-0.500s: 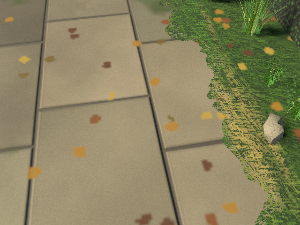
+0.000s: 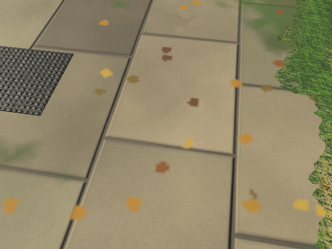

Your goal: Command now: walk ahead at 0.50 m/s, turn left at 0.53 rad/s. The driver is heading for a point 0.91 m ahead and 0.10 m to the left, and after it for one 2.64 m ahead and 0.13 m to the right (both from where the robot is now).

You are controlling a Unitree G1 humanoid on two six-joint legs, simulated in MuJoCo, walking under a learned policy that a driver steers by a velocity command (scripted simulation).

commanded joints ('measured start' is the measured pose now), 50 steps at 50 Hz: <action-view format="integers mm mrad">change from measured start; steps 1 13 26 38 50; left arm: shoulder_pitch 38 -122 -514 -165 23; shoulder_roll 172 132 130 156 178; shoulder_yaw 34 30 3 25 22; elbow -27 -207 -351 -216 -99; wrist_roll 4 32 10 2 -16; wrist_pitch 7 56 60 28 1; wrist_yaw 15 -34 -63 -42 -42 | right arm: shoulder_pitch -16 207 445 305 -15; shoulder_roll -58 -170 -181 -151 -82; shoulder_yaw -13 -52 -30 -14 23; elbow -66 -2 50 -2 -103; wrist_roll -4 39 18 7 2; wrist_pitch -10 -52 -64 -63 -33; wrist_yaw -2 -54 -65 -45 -12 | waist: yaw -41 -1 -139 -36 1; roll -122 -44 41 -45 -92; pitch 4 -59 9 -43 11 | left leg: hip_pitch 64 451 698 40 -21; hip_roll -75 92 83 -40 30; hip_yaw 64 -379 -326 -212 -68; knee -36 -450 -458 546 50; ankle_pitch -117 247 387 -267 24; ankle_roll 56 211 99 -9 -94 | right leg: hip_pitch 32 -671 -808 -194 -186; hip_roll -303 -154 -90 -294 -188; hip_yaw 39 322 247 639 362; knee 106 918 418 -22 -123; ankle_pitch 1048 30 335 198 459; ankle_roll -78 63 24 -202 -159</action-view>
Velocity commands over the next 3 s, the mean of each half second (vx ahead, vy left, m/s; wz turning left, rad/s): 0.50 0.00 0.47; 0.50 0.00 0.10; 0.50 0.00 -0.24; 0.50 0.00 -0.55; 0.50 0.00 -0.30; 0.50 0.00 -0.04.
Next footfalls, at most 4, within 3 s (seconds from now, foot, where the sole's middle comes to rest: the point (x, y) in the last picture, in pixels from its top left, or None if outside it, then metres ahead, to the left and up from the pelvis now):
0.08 left None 0.20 0.07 -0.77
0.64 right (182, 225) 0.55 -0.01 -0.77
1.20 left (122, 176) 0.76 0.26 -0.77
1.74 right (160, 126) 1.05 0.11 -0.77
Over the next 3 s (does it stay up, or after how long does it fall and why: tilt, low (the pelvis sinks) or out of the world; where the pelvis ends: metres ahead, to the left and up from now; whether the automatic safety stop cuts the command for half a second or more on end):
stays up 1.55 0.00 0.01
